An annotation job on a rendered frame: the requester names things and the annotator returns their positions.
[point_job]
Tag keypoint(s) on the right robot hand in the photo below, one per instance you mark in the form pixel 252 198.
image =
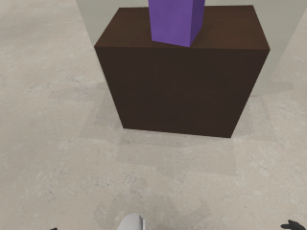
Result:
pixel 293 225

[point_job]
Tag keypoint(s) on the robot left thigh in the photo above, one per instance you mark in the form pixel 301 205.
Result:
pixel 132 222

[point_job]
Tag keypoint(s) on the carton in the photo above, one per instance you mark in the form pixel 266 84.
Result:
pixel 176 22

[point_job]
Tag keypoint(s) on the pedestal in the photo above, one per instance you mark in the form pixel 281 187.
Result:
pixel 198 90

